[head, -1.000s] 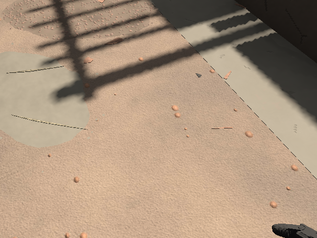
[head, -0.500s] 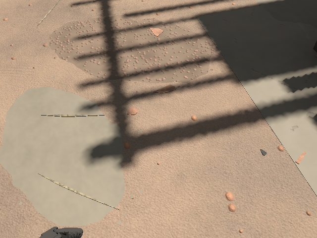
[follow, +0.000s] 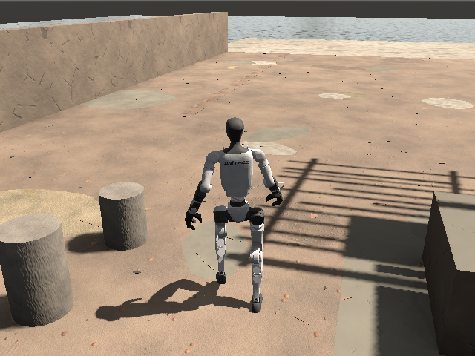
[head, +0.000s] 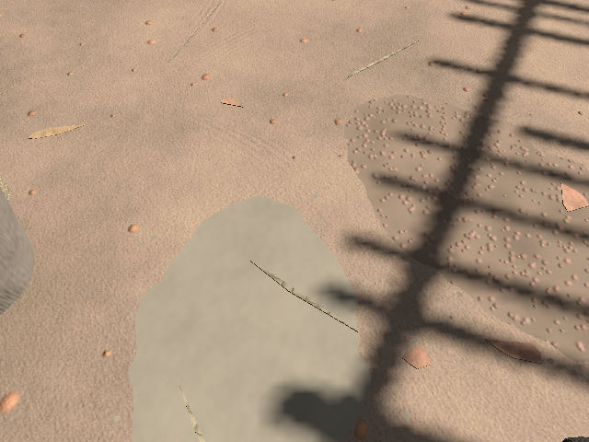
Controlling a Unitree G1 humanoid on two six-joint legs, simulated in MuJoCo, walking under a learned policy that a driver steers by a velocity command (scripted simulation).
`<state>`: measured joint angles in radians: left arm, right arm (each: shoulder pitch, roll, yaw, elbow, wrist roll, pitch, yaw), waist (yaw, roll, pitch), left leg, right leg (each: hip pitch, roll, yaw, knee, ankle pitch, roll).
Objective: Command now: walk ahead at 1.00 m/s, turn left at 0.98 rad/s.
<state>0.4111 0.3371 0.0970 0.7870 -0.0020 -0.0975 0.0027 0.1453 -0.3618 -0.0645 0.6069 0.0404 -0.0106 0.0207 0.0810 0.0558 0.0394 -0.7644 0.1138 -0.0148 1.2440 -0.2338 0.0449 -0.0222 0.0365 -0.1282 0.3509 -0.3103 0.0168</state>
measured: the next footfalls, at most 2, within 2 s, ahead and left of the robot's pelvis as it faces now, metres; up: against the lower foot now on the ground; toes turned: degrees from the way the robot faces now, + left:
left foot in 0.20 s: +0.39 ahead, +0.11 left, +0.00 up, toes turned +15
right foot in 0.68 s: +0.85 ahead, +0.00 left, +0.00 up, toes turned -4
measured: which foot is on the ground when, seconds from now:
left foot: up 0.00-0.18, down 0.20-0.70, up 0.72-1.00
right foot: down 0.00-0.22, up 0.24-0.66, down 0.68-1.00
